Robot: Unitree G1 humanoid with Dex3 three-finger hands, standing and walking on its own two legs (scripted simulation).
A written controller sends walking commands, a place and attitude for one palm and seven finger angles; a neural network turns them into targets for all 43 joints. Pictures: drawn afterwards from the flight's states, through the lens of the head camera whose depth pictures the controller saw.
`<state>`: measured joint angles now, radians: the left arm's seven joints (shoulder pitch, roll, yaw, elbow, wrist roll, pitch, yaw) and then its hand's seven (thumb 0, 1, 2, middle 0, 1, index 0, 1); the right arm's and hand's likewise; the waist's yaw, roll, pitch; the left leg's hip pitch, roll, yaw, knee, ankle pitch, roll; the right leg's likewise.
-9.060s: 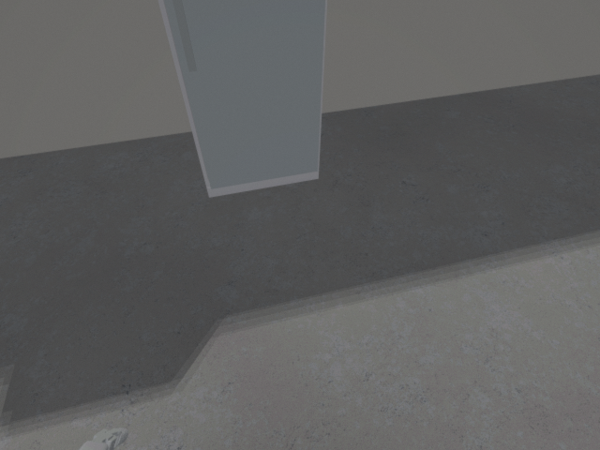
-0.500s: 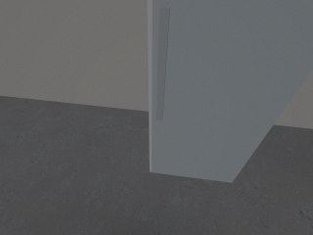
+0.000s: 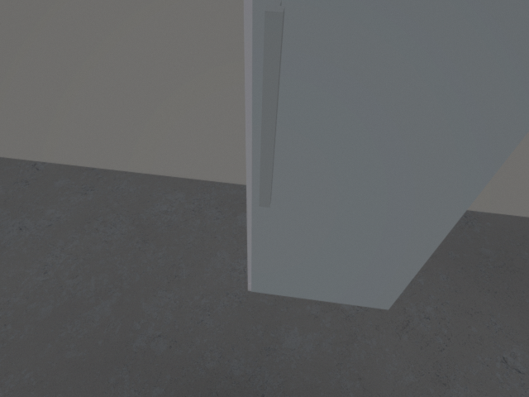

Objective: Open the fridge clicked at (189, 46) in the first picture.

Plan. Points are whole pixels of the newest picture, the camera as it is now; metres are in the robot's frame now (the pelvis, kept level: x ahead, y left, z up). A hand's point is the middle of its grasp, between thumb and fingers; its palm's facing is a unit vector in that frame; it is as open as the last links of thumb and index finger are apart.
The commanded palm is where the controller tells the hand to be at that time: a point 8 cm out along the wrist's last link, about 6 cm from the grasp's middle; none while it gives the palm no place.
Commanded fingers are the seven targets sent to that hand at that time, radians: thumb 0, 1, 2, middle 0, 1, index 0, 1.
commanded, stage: look again from close up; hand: left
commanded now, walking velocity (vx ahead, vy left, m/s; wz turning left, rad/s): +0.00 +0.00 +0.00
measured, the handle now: (270, 123) +0.57 +0.03 +0.11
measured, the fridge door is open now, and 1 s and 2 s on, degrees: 0 0 0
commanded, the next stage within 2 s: shuffle to correct the standing spot in 0.98 s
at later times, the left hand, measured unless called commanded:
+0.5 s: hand out of the picture +0.05 +0.16 -0.17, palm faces +0.00 -0.98 -0.18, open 7.4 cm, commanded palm none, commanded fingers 0.00 0.90 0.90 -0.20 -0.30 -0.20 -0.30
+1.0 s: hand out of the picture +0.06 +0.17 -0.17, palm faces -0.01 -0.98 -0.22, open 7.4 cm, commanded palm none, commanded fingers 0.00 0.90 0.90 -0.20 -0.30 -0.20 -0.30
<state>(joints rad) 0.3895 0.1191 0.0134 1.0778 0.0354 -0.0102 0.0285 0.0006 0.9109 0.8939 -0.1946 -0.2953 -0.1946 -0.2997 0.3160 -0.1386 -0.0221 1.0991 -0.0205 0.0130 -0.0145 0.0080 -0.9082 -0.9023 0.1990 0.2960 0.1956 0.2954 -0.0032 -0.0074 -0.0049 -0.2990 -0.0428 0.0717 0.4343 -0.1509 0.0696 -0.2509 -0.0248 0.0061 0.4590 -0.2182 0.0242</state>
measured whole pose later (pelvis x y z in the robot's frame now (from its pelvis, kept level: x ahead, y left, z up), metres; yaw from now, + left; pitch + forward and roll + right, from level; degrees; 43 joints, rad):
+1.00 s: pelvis +0.06 -0.01 +0.01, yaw -1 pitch +0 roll +0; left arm 0.28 0.18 0.00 1.10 0.02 -0.02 0.03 0.00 0.91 0.89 -0.20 -0.30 -0.20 -0.30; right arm 0.22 -0.20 0.00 1.13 -0.01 -0.01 -0.02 0.01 -0.91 -0.90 0.20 0.30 0.20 0.30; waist 0.00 0.00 0.03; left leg -0.16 -0.04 0.07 0.36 -0.21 0.05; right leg -0.11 -0.02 0.01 0.38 -0.27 0.01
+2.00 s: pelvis +0.13 -0.05 -0.01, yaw -4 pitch +0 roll +0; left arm 0.28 0.19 0.05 1.03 0.03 0.03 0.05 0.00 0.91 0.89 -0.20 -0.30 -0.20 -0.30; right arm 0.09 -0.16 -0.03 0.97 -0.02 0.02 -0.02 0.01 -0.91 -0.90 0.20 0.30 0.19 0.30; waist 0.04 -0.05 0.12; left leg -0.32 -0.01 0.08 0.61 -0.29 0.04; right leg -0.27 -0.05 -0.02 0.78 -0.51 0.02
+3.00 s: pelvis +0.11 -0.07 +0.00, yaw -4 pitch +0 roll +0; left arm 0.36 0.12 0.01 1.15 0.02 0.01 0.03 0.00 0.91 0.89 -0.20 -0.30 -0.20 -0.30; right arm 0.20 -0.15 -0.02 1.09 -0.01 0.00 -0.03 0.01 -0.93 -0.90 0.20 0.30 0.20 0.30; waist 0.05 -0.05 0.03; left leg -0.22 0.03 0.12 0.50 -0.28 0.02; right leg -0.11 -0.07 -0.06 0.47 -0.34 0.05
